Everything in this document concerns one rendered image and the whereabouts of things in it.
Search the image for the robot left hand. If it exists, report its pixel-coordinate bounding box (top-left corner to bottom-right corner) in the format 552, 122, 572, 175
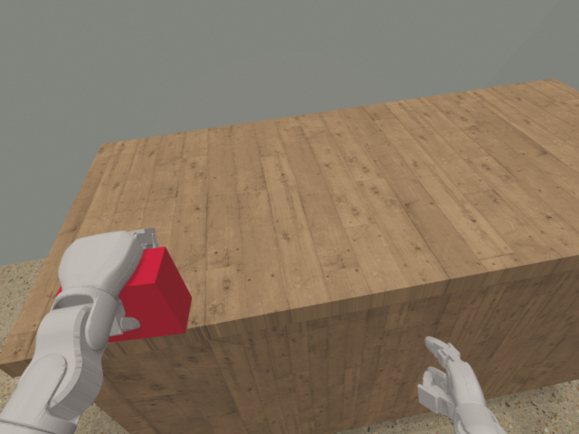
58, 228, 159, 336

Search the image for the sponge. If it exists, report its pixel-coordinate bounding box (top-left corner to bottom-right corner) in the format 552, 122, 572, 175
56, 247, 192, 343

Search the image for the table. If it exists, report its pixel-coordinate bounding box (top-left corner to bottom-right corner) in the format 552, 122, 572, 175
0, 79, 579, 434

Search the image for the robot right hand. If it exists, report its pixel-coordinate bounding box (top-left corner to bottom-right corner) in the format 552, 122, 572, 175
417, 336, 487, 420

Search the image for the robot right forearm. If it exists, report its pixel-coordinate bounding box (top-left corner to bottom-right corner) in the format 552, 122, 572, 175
453, 403, 507, 434

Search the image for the robot left forearm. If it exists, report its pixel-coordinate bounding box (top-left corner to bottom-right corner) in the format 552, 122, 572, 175
0, 287, 118, 434

